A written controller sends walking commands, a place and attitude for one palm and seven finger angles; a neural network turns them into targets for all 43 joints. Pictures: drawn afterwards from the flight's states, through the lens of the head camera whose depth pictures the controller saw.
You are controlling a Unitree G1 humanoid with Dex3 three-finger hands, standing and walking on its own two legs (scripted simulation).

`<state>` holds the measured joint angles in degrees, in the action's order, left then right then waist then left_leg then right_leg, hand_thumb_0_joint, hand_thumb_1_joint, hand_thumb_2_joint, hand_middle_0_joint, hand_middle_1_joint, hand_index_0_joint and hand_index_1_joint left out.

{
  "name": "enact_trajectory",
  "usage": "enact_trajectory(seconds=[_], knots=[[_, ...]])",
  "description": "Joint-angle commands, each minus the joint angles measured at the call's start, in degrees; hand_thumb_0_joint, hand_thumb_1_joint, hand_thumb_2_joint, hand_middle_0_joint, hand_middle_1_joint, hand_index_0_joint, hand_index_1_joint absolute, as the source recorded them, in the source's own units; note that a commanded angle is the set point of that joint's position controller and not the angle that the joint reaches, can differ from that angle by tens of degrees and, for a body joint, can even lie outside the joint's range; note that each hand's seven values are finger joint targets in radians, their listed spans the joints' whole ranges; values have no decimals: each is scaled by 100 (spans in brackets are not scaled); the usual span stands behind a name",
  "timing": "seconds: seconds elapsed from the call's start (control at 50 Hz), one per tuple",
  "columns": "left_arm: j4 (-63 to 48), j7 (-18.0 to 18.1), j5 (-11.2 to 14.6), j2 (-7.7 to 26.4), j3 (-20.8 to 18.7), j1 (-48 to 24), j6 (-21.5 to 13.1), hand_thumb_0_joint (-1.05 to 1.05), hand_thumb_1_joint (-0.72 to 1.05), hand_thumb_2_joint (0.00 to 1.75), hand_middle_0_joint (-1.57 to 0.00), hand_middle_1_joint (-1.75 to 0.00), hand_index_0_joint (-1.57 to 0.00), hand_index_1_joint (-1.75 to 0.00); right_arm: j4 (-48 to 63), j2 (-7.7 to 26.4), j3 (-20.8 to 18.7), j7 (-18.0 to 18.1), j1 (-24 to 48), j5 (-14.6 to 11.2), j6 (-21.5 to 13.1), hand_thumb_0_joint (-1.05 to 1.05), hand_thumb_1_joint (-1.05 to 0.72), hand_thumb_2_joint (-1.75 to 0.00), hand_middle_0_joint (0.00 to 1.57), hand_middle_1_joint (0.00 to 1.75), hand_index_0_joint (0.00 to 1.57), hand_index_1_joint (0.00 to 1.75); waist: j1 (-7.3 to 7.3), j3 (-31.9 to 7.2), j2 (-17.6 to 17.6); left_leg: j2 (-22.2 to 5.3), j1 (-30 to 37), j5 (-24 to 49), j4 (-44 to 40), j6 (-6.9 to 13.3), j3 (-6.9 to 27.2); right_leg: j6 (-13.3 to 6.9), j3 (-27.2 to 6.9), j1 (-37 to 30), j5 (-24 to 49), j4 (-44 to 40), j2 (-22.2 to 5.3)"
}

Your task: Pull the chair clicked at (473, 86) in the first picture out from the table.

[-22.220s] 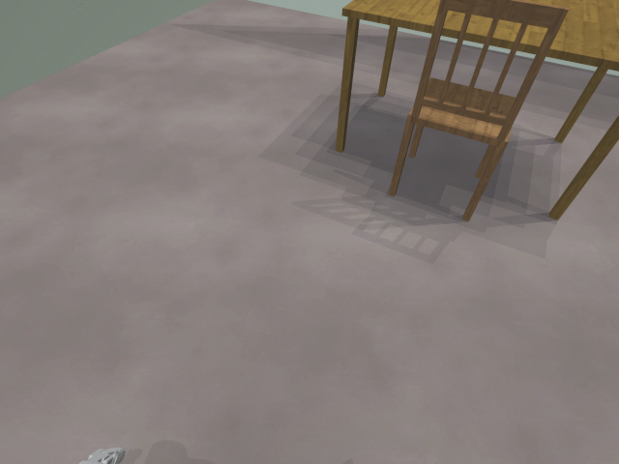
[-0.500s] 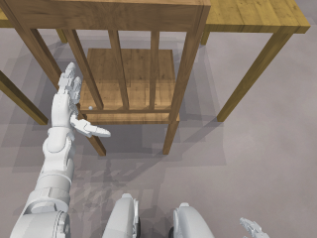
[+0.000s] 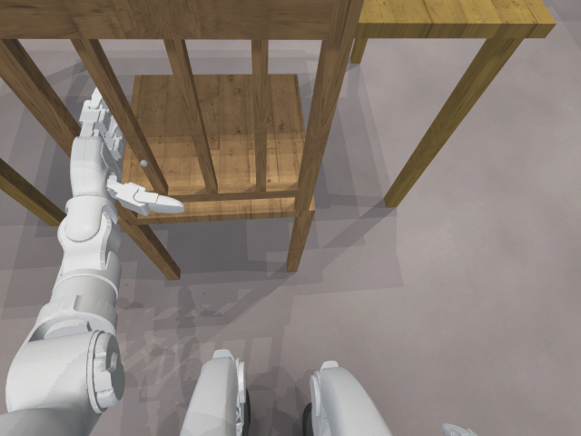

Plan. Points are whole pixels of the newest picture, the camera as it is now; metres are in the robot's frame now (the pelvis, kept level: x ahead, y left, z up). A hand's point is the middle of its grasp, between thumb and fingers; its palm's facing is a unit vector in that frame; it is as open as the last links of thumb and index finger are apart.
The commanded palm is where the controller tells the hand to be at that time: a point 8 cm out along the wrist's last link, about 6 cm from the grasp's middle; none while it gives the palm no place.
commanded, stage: push the fingers through the gap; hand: left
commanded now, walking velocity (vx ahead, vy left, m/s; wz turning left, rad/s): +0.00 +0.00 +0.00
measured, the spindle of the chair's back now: (198, 133) +0.52 +0.12 +0.04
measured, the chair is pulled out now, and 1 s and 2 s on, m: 0.00 0.00 0.01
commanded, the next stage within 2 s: hook a spindle and tug to test in 0.44 s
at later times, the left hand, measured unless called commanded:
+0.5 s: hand (135, 157) +0.47 +0.20 +0.04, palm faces +0.09 -1.00 -0.04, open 16.9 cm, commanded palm +0.45 +0.23 +0.03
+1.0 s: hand (145, 159) +0.47 +0.19 +0.04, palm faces +0.08 -1.00 -0.05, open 14.0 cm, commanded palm +0.45 +0.22 +0.03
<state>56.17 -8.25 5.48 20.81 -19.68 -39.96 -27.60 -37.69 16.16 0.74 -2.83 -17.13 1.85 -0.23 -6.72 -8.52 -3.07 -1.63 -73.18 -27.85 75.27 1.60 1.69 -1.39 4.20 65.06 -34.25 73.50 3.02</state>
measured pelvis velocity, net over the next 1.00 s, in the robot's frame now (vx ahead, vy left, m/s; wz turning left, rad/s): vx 0.00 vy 0.01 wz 0.00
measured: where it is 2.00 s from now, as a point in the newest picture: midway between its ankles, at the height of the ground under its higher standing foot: outside the picture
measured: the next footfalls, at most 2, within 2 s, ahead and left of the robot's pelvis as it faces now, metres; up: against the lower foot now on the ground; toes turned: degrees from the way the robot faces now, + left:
none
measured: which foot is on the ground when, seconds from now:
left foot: down 0.00-1.00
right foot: down 0.00-1.00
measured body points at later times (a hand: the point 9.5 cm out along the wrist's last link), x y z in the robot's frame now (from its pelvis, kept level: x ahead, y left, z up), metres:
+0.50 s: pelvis +0.01 +0.00 +0.00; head +0.15 +0.03 +0.43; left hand +0.46 +0.25 +0.04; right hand +0.06 -0.26 -0.11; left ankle +0.06 +0.10 -0.61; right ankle +0.00 -0.11 -0.61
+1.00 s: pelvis +0.00 +0.01 +0.00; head +0.14 +0.03 +0.43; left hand +0.46 +0.24 +0.04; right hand +0.05 -0.26 -0.12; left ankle +0.06 +0.10 -0.61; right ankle +0.00 -0.11 -0.61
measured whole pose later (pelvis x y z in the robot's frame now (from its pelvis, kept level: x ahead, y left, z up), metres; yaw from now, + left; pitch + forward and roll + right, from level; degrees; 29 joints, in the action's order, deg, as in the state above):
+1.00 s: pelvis +0.00 +0.01 +0.00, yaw +0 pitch +25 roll -5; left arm 58.0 -5.7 3.9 20.4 -19.0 -40.9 -30.5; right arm -36.8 15.3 0.9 -3.9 -17.1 2.4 2.5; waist -7.5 -8.5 -3.0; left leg -1.5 -72.8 -27.7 74.9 2.0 1.6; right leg -0.9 4.0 64.5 -33.8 72.7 3.0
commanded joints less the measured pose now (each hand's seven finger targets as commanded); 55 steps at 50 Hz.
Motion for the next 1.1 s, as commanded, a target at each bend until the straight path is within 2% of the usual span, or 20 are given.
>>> enact_trajectory(seconds=[0.0, 0.06, 0.08, 0.16, 0.18, 0.26, 0.38, 0.44, 0.48, 0.52, 0.56, 0.58, 0.62, 0.7, 0.76, 0.82, 0.9, 0.96, 1.02, 1.08], knots=[[-1193, 116, -14, 1441, -363, -2395, -564, 0, -50, 30, -6, -8, -6, -8, 311, 976, -367, 48, -833, 49, -97, 0, -90, -90, 20, 30, 20, 30, -145, -2907, -456, 68, 2867, 1708, -611, 54, 285, -68, -266, -435, 1674, -1090, 63], [-1278, 106, -51, 1386, -309, -2368, -643, 0, -50, 30, -6, -8, -6, -8, 328, 978, -382, 15, -897, 74, -62, 0, -90, -90, 20, 30, 20, 30, -149, -3116, -537, 67, 3037, 1969, -600, 54, 295, -78, -249, -496, 1883, -1026, 80], [-1144, 94, -53, 1426, -393, -2060, -607, 0, -50, 30, -6, -8, -6, -8, 347, 989, -394, -1, -893, 61, -36, 0, -90, -90, 20, 30, 20, 30, -88, -3143, -475, 61, 3036, 2003, -619, 42, 277, -78, -250, -572, 1944, -1057, 75], [-887, -10, -4, 1245, -282, -1797, -401, 0, -50, 30, -6, -8, -6, -8, 370, 983, -395, -31, -924, 21, 76, 0, -90, -90, 20, 30, 20, 30, -131, -2909, -307, 62, 2838, 1899, -668, 63, 246, -62, -250, -614, 1943, -1107, 84], [-997, -34, -1, 1311, -287, -1830, -383, 0, -50, 30, -6, -8, -6, -8, 394, 991, -389, -25, -881, 4, 95, 0, -90, -90, 20, 30, 20, 30, -97, -2896, -439, 49, 2856, 1886, -690, 55, 237, -64, -254, -597, 1916, -1118, 64], [-1267, -8, 89, 1382, -347, -2041, -435, 0, -50, 30, -6, -8, -6, -8, 391, 976, -384, -1, -903, 3, 112, 0, -90, -90, 20, 30, 20, 30, -157, -2834, -257, 52, 2854, 1867, -713, 79, 248, -47, -273, -677, 1946, -1178, 89], [-1512, 86, 16, 1340, -280, -2151, -721, 0, -50, 30, -6, -8, -6, -8, 342, 943, -391, -12, -882, 48, 59, 0, -90, -90, 20, 30, 20, 30, -153, -2950, -657, 47, 3274, 2051, -729, 24, 312, -72, -217, -490, 1932, -1142, 98], [-1108, 40, -14, 1202, -196, -1917, -611, 0, -50, 30, -6, -8, -6, -8, 308, 952, -394, -14, -878, 47, 91, 0, -90, -90, 20, 30, 20, 30, -195, -2777, -432, 40, 3103, 1921, -728, 31, 301, -64, -204, -448, 1860, -1156, 84], [-946, -25, -1, 1020, -53, -1909, -529, 0, -50, 30, -6, -8, -6, -8, 316, 962, -394, -18, -862, 22, 104, 0, -90, -90, 20, 30, 20, 30, -219, -2663, -511, 28, 3175, 1896, -767, 21, 329, -77, -158, -280, 1767, -1161, 77], [-1062, -37, 28, 1084, -100, -1891, -484, 0, -50, 30, -6, -8, -6, -8, 381, 972, -400, -20, -837, 18, 131, 0, -90, -90, 20, 30, 20, 30, -149, -2754, -612, 36, 3277, 1909, -797, 5, 351, -91, -158, -292, 1728, -1175, 76], [-1300, 5, 50, 1005, -7, -2042, -517, 0, -50, 30, -10, -19, -10, -19, 407, 978, -408, -13, -840, 18, 128, 0, -90, -90, 20, 30, 20, 30, -199, -2877, -643, 10, 3520, 2132, -818, -12, 418, -94, -121, -233, 1825, -1136, 87], [-1457, 48, 59, 1054, -78, -2019, -545, 0, -50, 30, -11, -24, -11, -24, 428, 969, -410, -23, -831, 26, 130, 0, -90, -90, 20, 30, 20, 30, -126, -2995, -746, 4, 3653, 2265, -841, -41, 446, -99, -100, -250, 1861, -1135, 83], [-1580, 130, 63, 922, 9, -2003, -600, 0, -50, 30, -15, -35, -15, -35, 425, 942, -420, -39, -801, 36, 123, 0, -90, -90, 20, 30, 20, 30, -134, -3016, -697, -2, 3744, 2303, -853, -69, 474, -99, -75, -249, 1857, -1143, 90], [-1250, 285, -40, 968, -70, -1970, -613, 0, -50, 30, -22, -57, -22, -57, 366, 947, -409, -48, -795, 53, 136, 0, -90, -90, 20, 30, 20, 30, -193, -2730, -394, 16, 3349, 1949, -844, -36, 448, -75, -82, -228, 1678, -1133, 86], [-1085, 328, -115, 829, 63, -2053, -621, 0, -50, 30, -27, -74, -27, -74, 379, 938, -400, -61, -784, 49, 146, 0, -90, -90, 20, 30, 20, 30, -222, -2579, -499, 22, 3295, 1725, -874, -26, 423, -87, -96, -94, 1496, -1146, 78], [-966, 338, -127, 1071, -149, -2145, -640, 0, -50, 30, -32, -90, -32, -90, 376, 949, -387, -45, -770, 68, 159, 0, -90, -90, 20, 30, 20, 30, -190, -2623, -428, 46, 3100, 1572, -829, 2, 364, -83, -149, -241, 1449, -1176, 69], [-1118, 277, -113, 997, -25, -2324, -736, 0, -28, 40, -39, -112, -39, -112, 412, 929, -376, -44, -744, 62, 143, 0, -90, -90, 20, 30, 20, 30, -209, -2809, -610, 33, 3297, 1614, -829, -11, 396, -95, -147, -178, 1435, -1152, 83], [-963, 261, -97, 977, -17, -2378, -720, 0, -11, 47, -45, -129, -45, -129, 376, 954, -382, -30, -803, 62, 142, 0, -90, -90, 20, 30, 20, 30, -275, -2751, -458, 20, 3230, 1553, -823, 3, 426, -88, -128, -132, 1388, -1134, 85], [-873, 247, -74, 1061, -118, -2209, -645, 0, 6, 54, -50, -145, -50, -145, 400, 958, -375, -30, -800, 48, 164, 0, -90, -90, 20, 30, 20, 30, -195, -2815, -396, 51, 3050, 1527, -807, 22, 355, -77, -179, -326, 1441, -1172, 82], [-1010, 244, -69, 984, -29, -2340, -657, 0, 23, 61, -50, -145, -50, -145, 390, 942, -373, -35, -814, 45, 155, 0, -90, -90, 20, 30, 20, 30, -210, -2868, -602, 50, 3172, 1616, -803, 18, 353, -82, -177, -279, 1494, -1163, 77]])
